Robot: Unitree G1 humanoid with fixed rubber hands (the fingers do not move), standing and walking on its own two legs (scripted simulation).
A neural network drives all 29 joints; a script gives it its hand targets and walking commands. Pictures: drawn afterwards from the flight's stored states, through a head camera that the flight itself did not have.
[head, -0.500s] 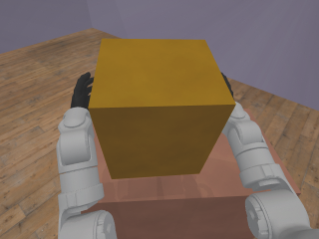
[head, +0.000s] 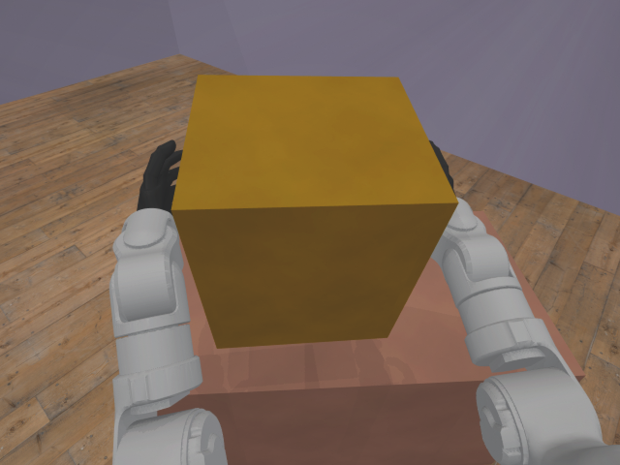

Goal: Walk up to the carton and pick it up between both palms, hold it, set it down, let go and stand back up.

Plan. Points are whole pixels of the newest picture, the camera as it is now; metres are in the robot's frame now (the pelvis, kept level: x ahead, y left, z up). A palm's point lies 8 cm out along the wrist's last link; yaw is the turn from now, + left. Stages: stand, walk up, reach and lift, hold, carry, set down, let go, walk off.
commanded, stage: hold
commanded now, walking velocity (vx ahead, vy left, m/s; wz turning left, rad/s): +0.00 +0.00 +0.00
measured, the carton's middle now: (302, 220) +0.38 +0.00 +0.15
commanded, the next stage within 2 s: set down in 0.44 s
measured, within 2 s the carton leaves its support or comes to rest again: neither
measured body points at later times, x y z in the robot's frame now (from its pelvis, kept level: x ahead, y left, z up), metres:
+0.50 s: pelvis +0.00 +0.00 +0.00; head -0.04 +0.02 +0.45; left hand +0.36 +0.17 +0.21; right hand +0.38 -0.17 +0.19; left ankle +0.03 +0.13 -0.75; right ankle +0.00 -0.12 -0.75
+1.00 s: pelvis +0.02 +0.00 +0.00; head +0.00 +0.02 +0.45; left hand +0.39 +0.17 +0.17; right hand +0.39 -0.17 +0.14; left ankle +0.03 +0.13 -0.75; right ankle +0.00 -0.12 -0.75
